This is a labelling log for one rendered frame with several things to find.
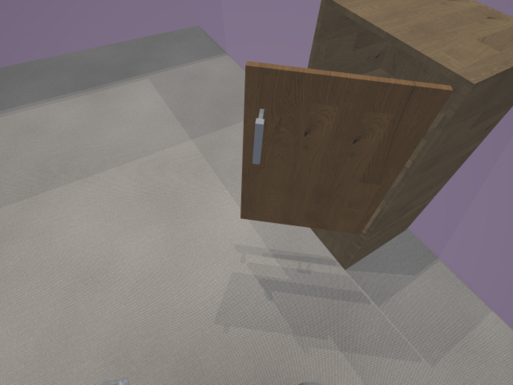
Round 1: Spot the cupboard door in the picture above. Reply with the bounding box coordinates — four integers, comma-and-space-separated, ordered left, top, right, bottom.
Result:
240, 61, 453, 234

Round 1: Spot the handle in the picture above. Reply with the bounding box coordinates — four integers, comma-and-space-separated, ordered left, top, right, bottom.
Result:
252, 109, 265, 164

